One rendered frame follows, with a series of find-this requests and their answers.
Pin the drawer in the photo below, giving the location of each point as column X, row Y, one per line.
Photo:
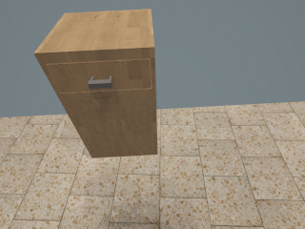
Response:
column 127, row 74

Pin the handle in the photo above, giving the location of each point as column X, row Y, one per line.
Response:
column 100, row 83

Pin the cabinet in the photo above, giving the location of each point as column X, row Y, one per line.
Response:
column 111, row 123

